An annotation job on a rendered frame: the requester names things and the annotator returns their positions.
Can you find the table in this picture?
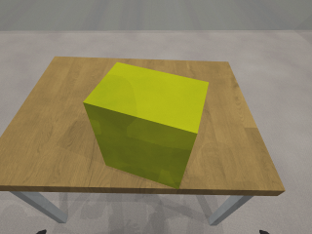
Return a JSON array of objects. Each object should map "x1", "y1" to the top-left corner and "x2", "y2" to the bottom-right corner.
[{"x1": 0, "y1": 56, "x2": 286, "y2": 226}]

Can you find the carton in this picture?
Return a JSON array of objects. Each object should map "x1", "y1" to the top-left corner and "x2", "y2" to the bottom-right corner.
[{"x1": 83, "y1": 62, "x2": 209, "y2": 189}]

